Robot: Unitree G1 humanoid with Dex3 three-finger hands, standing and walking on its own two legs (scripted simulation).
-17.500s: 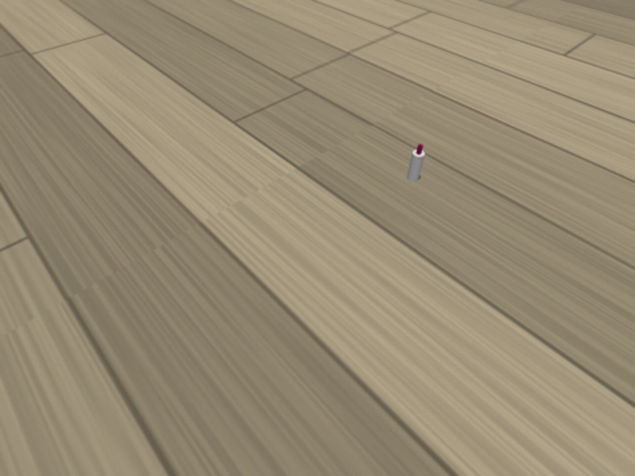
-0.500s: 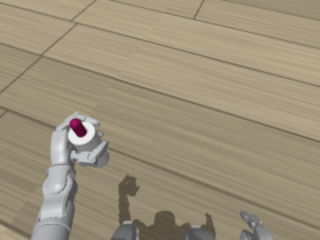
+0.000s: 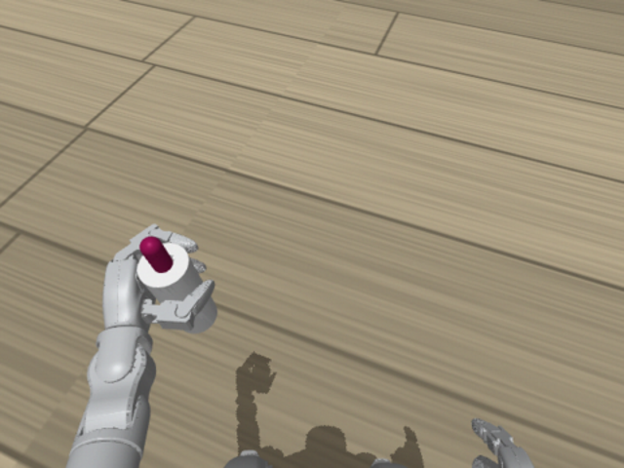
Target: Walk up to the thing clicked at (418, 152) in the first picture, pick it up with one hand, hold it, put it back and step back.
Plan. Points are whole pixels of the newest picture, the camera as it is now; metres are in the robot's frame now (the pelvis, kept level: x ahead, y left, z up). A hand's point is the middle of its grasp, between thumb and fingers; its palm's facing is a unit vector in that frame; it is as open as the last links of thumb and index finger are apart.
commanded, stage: hold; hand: left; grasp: from the side
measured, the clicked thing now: (176, 284) +0.34 +0.18 +0.04
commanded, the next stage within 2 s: none
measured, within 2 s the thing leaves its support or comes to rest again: neither
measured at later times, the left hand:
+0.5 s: hand (176, 280) +0.33 +0.17 +0.06, palm faces +0.14 -0.99 -0.02, open 8.0 cm
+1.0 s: hand (176, 278) +0.33 +0.17 +0.06, palm faces +0.14 -0.99 -0.02, open 8.0 cm
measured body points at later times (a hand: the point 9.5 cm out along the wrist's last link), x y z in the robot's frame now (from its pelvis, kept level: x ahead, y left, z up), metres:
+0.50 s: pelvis +0.00 +0.00 +0.01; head +0.04 +0.01 +0.46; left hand +0.32 +0.23 +0.06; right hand +0.13 -0.24 -0.10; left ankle +0.01 +0.13 -0.69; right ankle -0.01 -0.13 -0.69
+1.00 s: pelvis +0.00 +0.00 +0.01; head +0.04 +0.01 +0.46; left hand +0.32 +0.22 +0.07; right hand +0.13 -0.24 -0.09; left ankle +0.01 +0.13 -0.69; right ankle -0.01 -0.13 -0.69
